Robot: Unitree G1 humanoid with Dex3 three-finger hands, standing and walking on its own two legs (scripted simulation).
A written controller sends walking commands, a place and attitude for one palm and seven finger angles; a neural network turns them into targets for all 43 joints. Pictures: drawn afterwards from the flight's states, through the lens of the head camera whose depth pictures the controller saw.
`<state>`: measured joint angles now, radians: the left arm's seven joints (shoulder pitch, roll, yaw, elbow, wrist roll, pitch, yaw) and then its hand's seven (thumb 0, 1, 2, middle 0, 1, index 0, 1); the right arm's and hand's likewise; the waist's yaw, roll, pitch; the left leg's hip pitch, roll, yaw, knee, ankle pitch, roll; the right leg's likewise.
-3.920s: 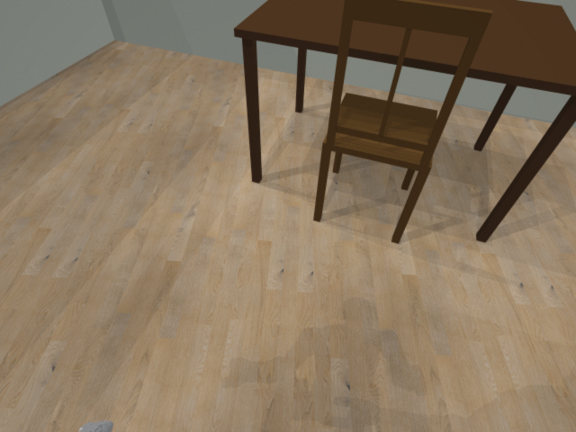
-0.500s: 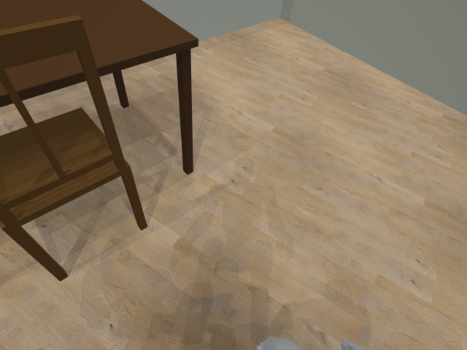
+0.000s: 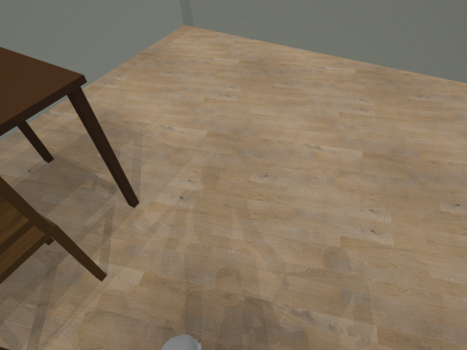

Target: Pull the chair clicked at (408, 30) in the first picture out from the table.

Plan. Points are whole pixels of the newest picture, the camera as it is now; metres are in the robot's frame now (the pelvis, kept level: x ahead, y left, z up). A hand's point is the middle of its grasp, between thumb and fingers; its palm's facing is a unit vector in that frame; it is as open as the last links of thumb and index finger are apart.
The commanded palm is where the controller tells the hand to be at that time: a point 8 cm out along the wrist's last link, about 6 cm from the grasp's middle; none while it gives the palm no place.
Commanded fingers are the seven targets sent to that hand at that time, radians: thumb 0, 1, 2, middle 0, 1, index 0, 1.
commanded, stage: walk to a spot facing it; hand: left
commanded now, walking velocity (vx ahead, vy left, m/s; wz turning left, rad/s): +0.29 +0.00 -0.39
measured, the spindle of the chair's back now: out of the picture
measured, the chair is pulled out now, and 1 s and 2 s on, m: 0.00 0.00 0.00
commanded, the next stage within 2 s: turn to face it in 0.34 s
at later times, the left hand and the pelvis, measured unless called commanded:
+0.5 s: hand (128, 319) +0.21 +0.25 -0.18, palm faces -0.17 -0.97 -0.17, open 7.4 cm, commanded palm none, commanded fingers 0.00 0.90 0.90 -0.20 -0.30 -0.20 -0.30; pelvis +0.14 +0.06 +0.00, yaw -15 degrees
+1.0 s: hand (153, 274) +0.31 +0.22 -0.17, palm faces -0.02 -0.98 -0.19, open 7.3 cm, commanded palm none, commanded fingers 0.00 0.90 0.90 -0.20 -0.30 -0.20 -0.30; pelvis +0.19 +0.05 -0.01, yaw -2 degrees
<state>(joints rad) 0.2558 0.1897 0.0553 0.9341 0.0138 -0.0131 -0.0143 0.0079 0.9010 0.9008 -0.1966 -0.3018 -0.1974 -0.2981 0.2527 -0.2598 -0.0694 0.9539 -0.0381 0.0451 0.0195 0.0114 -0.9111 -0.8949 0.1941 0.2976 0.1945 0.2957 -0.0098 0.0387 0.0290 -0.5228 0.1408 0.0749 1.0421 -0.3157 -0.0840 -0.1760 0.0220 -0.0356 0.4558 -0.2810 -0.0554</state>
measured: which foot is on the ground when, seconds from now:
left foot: up 0.00-0.28, down 0.30-0.76, up 0.78-1.00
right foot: down 0.00-0.30, up 0.32-0.72, down 0.74-1.00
